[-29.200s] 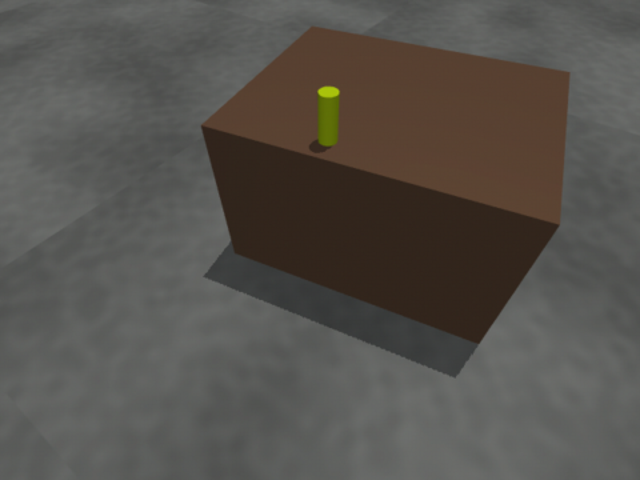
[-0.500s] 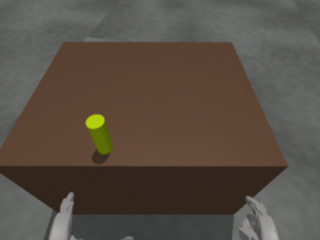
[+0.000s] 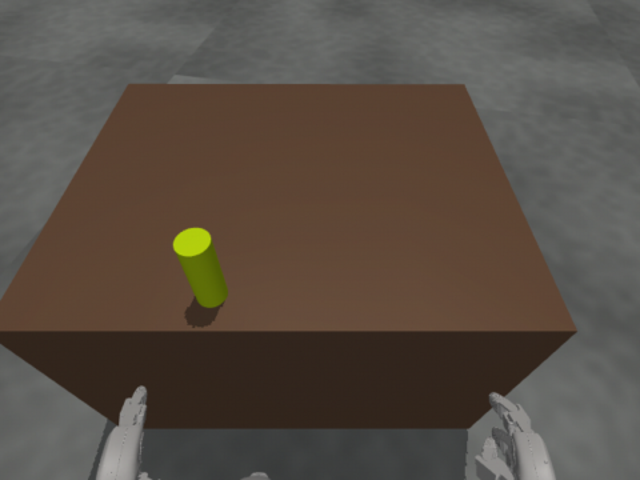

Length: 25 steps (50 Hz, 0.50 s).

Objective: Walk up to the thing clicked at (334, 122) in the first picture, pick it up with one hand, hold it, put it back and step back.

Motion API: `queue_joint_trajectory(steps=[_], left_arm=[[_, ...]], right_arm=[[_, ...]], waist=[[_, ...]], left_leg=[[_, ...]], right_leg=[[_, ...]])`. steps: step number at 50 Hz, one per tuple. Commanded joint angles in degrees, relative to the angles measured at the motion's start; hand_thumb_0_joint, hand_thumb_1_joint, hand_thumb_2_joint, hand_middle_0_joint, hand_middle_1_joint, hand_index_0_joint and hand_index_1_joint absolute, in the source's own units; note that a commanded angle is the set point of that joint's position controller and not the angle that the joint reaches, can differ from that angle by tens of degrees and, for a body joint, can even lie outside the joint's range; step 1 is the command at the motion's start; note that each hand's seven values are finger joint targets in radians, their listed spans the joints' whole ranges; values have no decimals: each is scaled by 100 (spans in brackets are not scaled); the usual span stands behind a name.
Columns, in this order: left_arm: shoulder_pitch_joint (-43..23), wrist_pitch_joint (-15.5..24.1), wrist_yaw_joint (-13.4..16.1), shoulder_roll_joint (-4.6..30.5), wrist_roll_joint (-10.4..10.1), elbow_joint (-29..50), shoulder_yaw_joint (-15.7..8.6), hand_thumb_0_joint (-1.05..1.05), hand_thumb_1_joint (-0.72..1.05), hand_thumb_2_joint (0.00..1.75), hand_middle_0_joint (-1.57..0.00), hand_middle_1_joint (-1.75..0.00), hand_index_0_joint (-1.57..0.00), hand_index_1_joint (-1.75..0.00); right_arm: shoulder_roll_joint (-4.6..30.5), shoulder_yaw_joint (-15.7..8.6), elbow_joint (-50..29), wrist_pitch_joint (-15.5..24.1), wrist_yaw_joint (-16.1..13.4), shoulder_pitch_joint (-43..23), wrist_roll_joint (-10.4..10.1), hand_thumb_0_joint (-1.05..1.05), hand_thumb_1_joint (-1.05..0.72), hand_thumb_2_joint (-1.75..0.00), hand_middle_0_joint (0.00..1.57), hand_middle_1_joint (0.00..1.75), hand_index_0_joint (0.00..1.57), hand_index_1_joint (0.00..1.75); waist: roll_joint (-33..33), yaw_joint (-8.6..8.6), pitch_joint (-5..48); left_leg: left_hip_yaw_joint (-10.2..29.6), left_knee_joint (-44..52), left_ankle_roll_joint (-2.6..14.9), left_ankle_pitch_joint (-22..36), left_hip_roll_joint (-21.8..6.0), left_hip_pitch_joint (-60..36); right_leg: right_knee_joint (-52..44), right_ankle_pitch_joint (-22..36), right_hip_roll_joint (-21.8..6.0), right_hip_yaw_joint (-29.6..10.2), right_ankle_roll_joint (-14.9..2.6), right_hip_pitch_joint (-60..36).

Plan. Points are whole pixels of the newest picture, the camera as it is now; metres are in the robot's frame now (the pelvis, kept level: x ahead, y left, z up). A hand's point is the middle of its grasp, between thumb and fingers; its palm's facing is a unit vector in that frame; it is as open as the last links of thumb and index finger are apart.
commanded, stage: home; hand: left
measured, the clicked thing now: (203, 270) +0.44 +0.20 -0.05
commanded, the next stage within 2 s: stand in 0.62 s
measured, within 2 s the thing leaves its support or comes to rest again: neither
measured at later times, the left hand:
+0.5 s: hand (179, 468) +0.16 +0.18 -0.06, palm faces +0.12 -0.95 -0.29, open 17.7 cm
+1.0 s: hand out of the picture +0.06 +0.26 -0.12, palm faces -0.01 -0.93 -0.37, open 13.7 cm
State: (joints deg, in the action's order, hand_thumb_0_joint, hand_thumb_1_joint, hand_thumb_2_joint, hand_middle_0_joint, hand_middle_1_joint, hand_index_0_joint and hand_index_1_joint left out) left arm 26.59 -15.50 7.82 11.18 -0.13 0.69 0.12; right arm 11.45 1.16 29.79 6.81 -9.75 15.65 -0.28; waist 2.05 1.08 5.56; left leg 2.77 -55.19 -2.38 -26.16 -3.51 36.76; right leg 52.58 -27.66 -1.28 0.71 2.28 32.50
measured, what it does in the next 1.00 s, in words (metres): stands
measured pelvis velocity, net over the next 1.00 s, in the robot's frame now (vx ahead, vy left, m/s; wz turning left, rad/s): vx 0.00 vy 0.01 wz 0.00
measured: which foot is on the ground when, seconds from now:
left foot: down 0.00-1.00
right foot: down 0.00-1.00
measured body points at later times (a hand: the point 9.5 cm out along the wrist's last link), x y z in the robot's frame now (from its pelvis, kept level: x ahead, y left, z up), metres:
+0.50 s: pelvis -0.01 -0.01 +0.00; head +0.02 -0.01 +0.45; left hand +0.15 +0.23 -0.03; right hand +0.16 -0.25 -0.07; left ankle +0.02 +0.14 -0.69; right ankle -0.01 -0.15 -0.69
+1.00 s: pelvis +0.00 +0.01 +0.03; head +0.01 +0.01 +0.48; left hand +0.06 +0.31 -0.09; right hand +0.08 -0.29 -0.09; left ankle +0.02 +0.14 -0.69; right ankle -0.01 -0.15 -0.69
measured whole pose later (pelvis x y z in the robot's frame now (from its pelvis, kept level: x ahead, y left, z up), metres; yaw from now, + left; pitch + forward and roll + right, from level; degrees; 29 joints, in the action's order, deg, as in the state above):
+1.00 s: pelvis +0.00 +0.01 +0.03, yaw +0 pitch -1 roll -1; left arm 14.9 0.2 1.2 20.4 2.2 -50.3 -1.4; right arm 18.9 -2.5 54.3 0.2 0.0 12.2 2.6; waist -0.4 -0.8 -2.3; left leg 1.1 -42.1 -1.2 -20.7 -1.9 20.5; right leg 40.9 -22.8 -3.0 -0.1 2.1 17.1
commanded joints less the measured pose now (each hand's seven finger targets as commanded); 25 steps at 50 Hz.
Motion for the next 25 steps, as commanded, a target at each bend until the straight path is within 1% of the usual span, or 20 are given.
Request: queue_joint_trajectory(steps=[1, 2, 3, 4, 5, 6, 7, 10, 14, 15, 16, 17, 18, 19, 20, 21, 22, 23, 24, 25], left_arm=[[-147, 234, 76, 538, 27, 976, -312, 0, -61, 2, -4, -4, -4, -4], [-223, 245, 72, 505, 21, 986, -237, 0, -61, 1, -4, -4, -4, -4], [-157, 248, 81, 573, 21, 980, -355, 0, -61, 0, -4, -4, -4, -4], [-159, 241, 70, 541, 10, 938, -284, 0, -61, 1, -4, -4, -4, -4], [-171, 247, 71, 561, 6, 1064, -321, 0, -61, 1, -4, -4, -4, -4], [-205, 242, 72, 565, 14, 986, -311, 0, -61, 1, -4, -4, -4, -4], [-240, 249, 63, 559, 4, 1139, -297, 0, -61, 2, -4, -4, -4, -4], [-32, 219, 61, 576, 9, 982, -354, 0, -61, 1, -4, -4, -4, -4], [-81, 231, 56, 556, 7, 1000, -322, 0, -61, 1, -4, -4, -4, -4], [-187, 220, 60, 533, 5, 1004, -281, 0, -61, 1, -4, -4, -4, -4], [-172, 227, 68, 546, -4, 1003, -304, 0, -61, 2, -4, -4, -4, -4], [-238, 244, 59, 596, 10, 1110, -344, 0, -61, 2, -4, -4, -4, -4], [-126, 250, 65, 555, 10, 999, -317, 0, -61, 1, -4, -4, -4, -4], [-183, 247, 62, 571, 13, 1081, -306, 0, -61, 1, -4, -4, -4, -4], [-211, 239, 64, 562, 6, 1045, -297, 0, -61, 1, -4, -4, -4, -4], [-115, 252, 66, 574, 6, 1074, -313, 0, -61, 1, -4, -4, -4, -4], [-293, 264, 61, 566, 1, 1069, -279, 0, -61, 2, -4, -4, -4, -4], [-209, 256, 73, 596, -4, 1082, -330, 0, -61, 1, -4, -4, -4, -4], [-231, 250, 77, 575, 2, 1029, -314, 0, -61, 1, -4, -4, -4, -4], [-130, 252, 79, 592, 12, 1038, -339, 0, -61, 2, -4, -4, -4, -4]], right_arm=[[686, -315, -871, 330, -95, -347, 18, 0, -90, -90, 20, 30, 20, 30], [701, -305, -874, 325, -82, -364, 15, 0, -90, -90, 20, 30, 20, 30], [689, -316, -889, 322, -91, -366, 17, 0, -90, -90, 20, 30, 20, 30], [686, -291, -913, 322, -95, -409, 14, 0, -90, -90, 20, 30, 20, 30], [677, -292, -926, 327, -86, -406, 7, 0, -90, -90, 20, 30, 20, 30], [673, -285, -912, 330, -96, -404, 8, 0, -90, -90, 20, 30, 20, 30], [685, -294, -935, 340, -98, -421, 6, 0, -90, -90, 20, 30, 20, 30], [674, -299, -935, 335, -112, -383, 10, 0, -90, -90, 20, 30, 20, 30], [688, -304, -907, 319, -116, -351, 12, 0, -90, -90, 20, 30, 20, 30], [702, -306, -900, 330, -118, -389, 8, 0, -90, -90, 20, 30, 20, 30], [702, -299, -925, 337, -110, -424, 2, 0, -90, -90, 20, 30, 20, 30], [683, -299, -911, 333, -114, -370, 15, 0, -90, -90, 20, 30, 20, 30], [704, -312, -928, 328, -121, -390, 6, 0, -90, -90, 20, 30, 20, 30], [681, -304, -918, 330, -124, -382, 14, 0, -90, -90, 20, 30, 20, 30], [716, -311, -919, 336, -128, -395, 4, 0, -90, -90, 20, 30, 20, 30], [700, -311, -938, 336, -134, -384, 5, 0, -90, -90, 20, 30, 20, 30], [708, -297, -915, 342, -128, -400, 8, 0, -90, -90, 20, 30, 20, 30], [674, -284, -932, 347, -133, -435, 6, 0, -90, -90, 20, 30, 20, 30], [689, -282, -929, 357, -128, -454, 6, 0, -90, -90, 20, 30, 20, 30], [703, -308, -931, 355, -137, -409, 7, 0, -90, -90, 20, 30, 20, 30]], waist=[[-83, 7, 678], [-43, 20, 524], [-24, -26, 605], [-104, -3, 464], [-96, -37, 462], [-113, 8, 453], [-39, -18, 563], [-157, -33, 634], [-124, 12, 665], [-121, 36, 551], [-124, -7, 492], [-65, 7, 643], [-101, -9, 564], [-53, -14, 650], [-81, 23, 479], [-165, 2, 677], [-145, 28, 463], [-121, -24, 529], [-139, -6, 455], [-98, -25, 594]], left_leg=[[-303, 777, 181, 1452, 203, -774], [-282, 850, 179, 1242, 204, -695], [-307, 816, 188, 1195, 224, -667], [-323, 837, 196, 1024, 240, -581], [-337, 852, 201, 964, 235, -599], [-350, 846, 211, 917, 242, -608], [-334, 877, 197, 928, 235, -651], [-350, 758, 218, 1173, 253, -642], [-375, 718, 218, 1250, 253, -691], [-362, 755, 217, 1134, 246, -650], [-362, 801, 212, 973, 249, -578], [-340, 790, 218, 1012, 246, -652], [-359, 819, 208, 983, 243, -642], [-347, 810, 214, 1023, 248, -651], [-359, 821, 212, 971, 239, -644], [-351, 767, 225, 1126, 251, -671], [-366, 786, 223, 971, 251, -597], [-369, 787, 227, 939, 264, -577], [-361, 838, 224, 808, 255, -559], [-347, 832, 218, 926, 246, -616]], right_leg=[[-817, 1479, 227, 326, -170, -120], [-834, 1256, 228, 340, -185, -49], [-882, 1232, 219, 314, -184, -68], [-937, 1079, 205, 307, -175, -41], [-963, 1016, 205, 298, -185, -38], [-974, 991, 200, 273, -169, -5], [-946, 980, 208, 291, -189, -41], [-940, 1270, 182, 273, -158, -157], [-931, 1386, 185, 252, -149, -122], [-934, 1253, 189, 263, -153, -57], [-960, 1070, 192, 267, -177, -32], [-933, 1100, 195, 262, -170, -69], [-947, 1046, 198, 268, -181, -36], [-930, 1101, 194, 274, -179, -81], [-965, 1046, 194, 267, -176, 7], [-957, 1222, 186, 261, -164, -121], [-980, 1069, 178, 250, -166, -18], [-998, 1033, 174, 245, -165, -69], [-998, 889, 185, 255, -179, -5], [-954, 987, 195, 265, -187, -59]])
